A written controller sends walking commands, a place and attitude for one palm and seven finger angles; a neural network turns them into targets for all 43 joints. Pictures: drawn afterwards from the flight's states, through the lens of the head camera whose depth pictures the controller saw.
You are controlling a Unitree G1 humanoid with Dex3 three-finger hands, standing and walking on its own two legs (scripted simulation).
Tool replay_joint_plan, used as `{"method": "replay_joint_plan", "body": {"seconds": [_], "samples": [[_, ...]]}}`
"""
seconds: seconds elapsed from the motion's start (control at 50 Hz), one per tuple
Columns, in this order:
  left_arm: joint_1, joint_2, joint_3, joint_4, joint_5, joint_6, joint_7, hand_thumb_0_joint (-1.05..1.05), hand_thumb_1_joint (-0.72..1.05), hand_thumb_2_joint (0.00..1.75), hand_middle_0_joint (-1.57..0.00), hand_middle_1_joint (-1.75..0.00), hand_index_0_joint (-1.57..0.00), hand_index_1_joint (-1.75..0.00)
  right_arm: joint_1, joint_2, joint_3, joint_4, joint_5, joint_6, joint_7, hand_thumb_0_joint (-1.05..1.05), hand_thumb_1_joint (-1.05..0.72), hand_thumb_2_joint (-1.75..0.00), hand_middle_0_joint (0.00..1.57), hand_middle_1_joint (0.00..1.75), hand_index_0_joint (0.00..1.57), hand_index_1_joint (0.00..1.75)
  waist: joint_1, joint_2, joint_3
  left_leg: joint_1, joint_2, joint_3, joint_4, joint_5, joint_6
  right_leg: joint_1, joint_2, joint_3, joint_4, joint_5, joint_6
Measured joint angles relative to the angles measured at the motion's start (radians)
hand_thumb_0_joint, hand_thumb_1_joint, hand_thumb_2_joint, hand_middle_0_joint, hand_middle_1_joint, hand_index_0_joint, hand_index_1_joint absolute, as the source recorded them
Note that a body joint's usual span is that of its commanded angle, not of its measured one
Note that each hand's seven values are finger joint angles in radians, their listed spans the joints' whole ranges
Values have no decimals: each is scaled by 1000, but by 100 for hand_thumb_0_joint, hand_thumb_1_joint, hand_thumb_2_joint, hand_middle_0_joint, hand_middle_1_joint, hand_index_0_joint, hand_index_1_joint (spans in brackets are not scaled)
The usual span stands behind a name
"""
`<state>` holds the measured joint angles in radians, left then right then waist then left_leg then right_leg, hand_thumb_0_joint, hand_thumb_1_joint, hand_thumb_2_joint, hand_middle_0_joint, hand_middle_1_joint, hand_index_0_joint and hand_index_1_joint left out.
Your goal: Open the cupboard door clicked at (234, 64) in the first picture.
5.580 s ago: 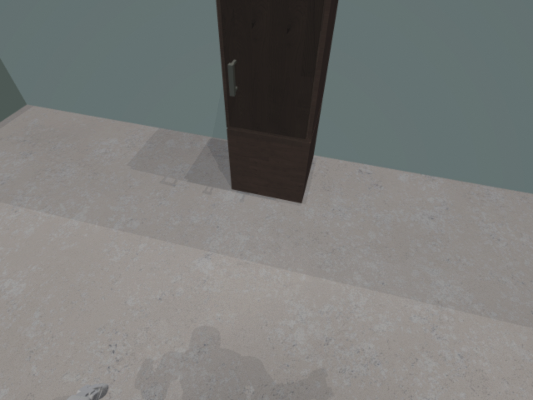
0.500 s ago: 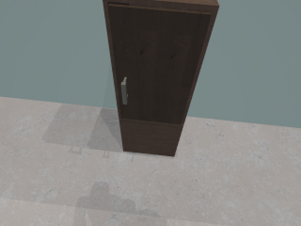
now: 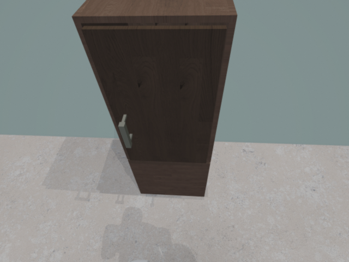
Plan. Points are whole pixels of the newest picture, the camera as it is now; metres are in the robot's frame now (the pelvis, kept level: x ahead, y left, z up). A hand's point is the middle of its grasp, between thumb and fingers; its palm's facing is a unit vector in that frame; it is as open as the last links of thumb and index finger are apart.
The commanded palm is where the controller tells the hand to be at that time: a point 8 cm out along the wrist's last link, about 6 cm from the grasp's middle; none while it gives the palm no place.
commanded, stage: come to a stop and stand still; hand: left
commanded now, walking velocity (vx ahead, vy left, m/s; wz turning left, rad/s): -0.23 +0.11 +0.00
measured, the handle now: (126, 131) +0.54 +0.20 -0.10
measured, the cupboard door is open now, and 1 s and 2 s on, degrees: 0 0 0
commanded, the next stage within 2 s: look again from close up in 1.52 s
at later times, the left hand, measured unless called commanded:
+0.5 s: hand out of the picture +0.00 +0.25 -0.18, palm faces +0.04 -0.98 -0.19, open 7.4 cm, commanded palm none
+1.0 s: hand out of the picture -0.06 +0.15 -0.15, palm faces +0.06 -0.98 -0.20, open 7.4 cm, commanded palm none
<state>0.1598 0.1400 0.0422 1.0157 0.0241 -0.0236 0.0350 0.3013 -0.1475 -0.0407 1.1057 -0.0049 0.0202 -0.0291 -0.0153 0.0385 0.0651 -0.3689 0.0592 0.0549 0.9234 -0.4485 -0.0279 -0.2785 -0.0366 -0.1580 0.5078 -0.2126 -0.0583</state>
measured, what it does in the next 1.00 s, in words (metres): steps on the spot: left foot, then right foot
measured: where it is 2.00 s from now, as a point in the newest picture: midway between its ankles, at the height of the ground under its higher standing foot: outside the picture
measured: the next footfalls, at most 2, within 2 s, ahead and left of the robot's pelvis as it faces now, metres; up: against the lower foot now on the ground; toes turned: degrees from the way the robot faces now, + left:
left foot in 0.22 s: +0.06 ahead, +0.15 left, +0.00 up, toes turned +4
right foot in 0.74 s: -0.05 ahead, -0.09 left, +0.00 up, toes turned -7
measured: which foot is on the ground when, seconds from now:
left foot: up 0.00-0.20, down 0.22-0.74, up 0.76-1.00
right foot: down 0.00-0.24, up 0.26-0.72, down 0.74-1.00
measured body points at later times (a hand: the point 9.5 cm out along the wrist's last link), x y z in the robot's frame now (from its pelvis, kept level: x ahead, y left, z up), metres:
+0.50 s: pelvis -0.02 +0.06 +0.01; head +0.00 +0.09 +0.46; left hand +0.00 +0.31 -0.16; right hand +0.05 -0.18 -0.12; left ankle +0.02 +0.15 -0.74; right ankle -0.08 -0.10 -0.66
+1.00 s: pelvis -0.04 +0.00 +0.01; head -0.03 -0.04 +0.46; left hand -0.06 +0.20 -0.13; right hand -0.08 -0.23 -0.16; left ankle -0.03 +0.15 -0.68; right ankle -0.09 -0.09 -0.74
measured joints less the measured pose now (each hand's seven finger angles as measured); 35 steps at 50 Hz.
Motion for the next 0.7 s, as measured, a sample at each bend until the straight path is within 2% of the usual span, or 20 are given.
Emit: {"method": "replay_joint_plan", "body": {"seconds": [0.14, 0.18, 0.22, 0.24, 0.26, 0.3, 0.38, 0.44, 0.56, 0.64, 0.7], "samples": [[6, 12, 7, 4, 9, 39, -2, -1, 92, 90, -21, -30, -20, -30, -119, -34, -19, -68, -6, 24, 3, 1, -93, -90, 20, 30, 20, 30, 32, -15, 21, -26, -21, -15, -86, 20, -22, -5, -18, 12, -2, 3, 24], [11, 20, 12, 3, 10, 46, -1, -1, 92, 90, -21, -30, -20, -30, -139, -41, -22, -84, -5, 21, 4, 1, -93, -90, 20, 30, 20, 30, 37, -27, 24, 4, -25, -9, -159, 54, -23, -12, -26, 13, 13, -2, 37], [21, 32, 16, 4, 7, 54, -1, 0, 91, 90, -21, -30, -20, -30, -148, -43, -20, -98, -6, 11, 6, 0, -92, -90, 20, 30, 20, 30, 39, -39, 22, 63, -23, 0, -294, 159, -19, -26, -32, 13, 48, -17, 54], [26, 40, 18, 4, 3, 60, -2, 0, 91, 90, -21, -30, -20, -30, -149, -41, -20, -100, -8, 4, 6, 0, -92, -90, 20, 30, 20, 30, 39, -51, 20, 82, -28, 7, -331, 170, 7, -38, -39, 15, 76, -30, 63], [28, 50, 21, 7, -1, 67, -1, 0, 91, 90, -21, -30, -20, -30, -151, -33, -17, -103, -11, 0, 5, 0, -92, -90, 20, 30, 20, 30, 42, -68, 21, 83, -37, 14, -328, 165, 32, -53, -42, 32, 118, -95, 72], [37, 64, 24, 10, -3, 80, 0, 0, 91, 90, -20, -30, -20, -30, -149, -19, -6, -109, -19, -2, 2, 0, -92, -90, 20, 30, 20, 30, 47, -84, 15, 90, -37, 22, -337, 162, 61, -91, -14, 90, 251, -227, 77], [55, 80, 30, 22, 1, 85, -10, 0, 91, 90, -20, -30, -20, -30, -144, 7, 14, -110, -22, -7, -13, 0, -92, -90, 20, 30, 20, 30, 45, -89, 0, 113, -32, 24, -422, 215, 72, -139, 28, 161, 481, -224, 90], [76, 86, 32, 30, 1, 85, -16, 0, 91, 90, -20, -30, -20, -30, -140, 17, 16, -109, -19, -12, -20, 0, -92, -90, 20, 30, 21, 30, 43, -92, -13, 124, -30, 37, -475, 250, 73, -134, 30, 187, 545, -188, 106], [97, 83, 29, 51, 3, 102, -25, 0, 91, 90, -20, -30, -19, -30, -111, 9, 8, -96, -21, -15, -18, 0, -93, -90, 21, 30, 21, 30, 19, -79, -28, 128, -18, 52, -525, 294, 67, -48, 5, 177, 426, -214, 116], [86, 68, 17, 56, 0, 97, -27, 0, 91, 90, -20, -30, -19, -30, -74, -7, -2, -70, -26, -7, -8, 0, -92, -90, 21, 30, 21, 30, -4, -57, -32, 119, -10, 48, -535, 317, 53, 23, -4, 150, 258, -248, 100], [83, 51, 6, 55, -4, 75, -27, 0, 91, 90, -20, -29, -19, -30, -38, -20, -10, -41, -27, 3, 0, 0, -92, -90, 21, 30, 21, 30, -13, -43, -42, 108, -12, 46, -528, 327, 36, 97, -3, 122, 77, -198, 81]]}}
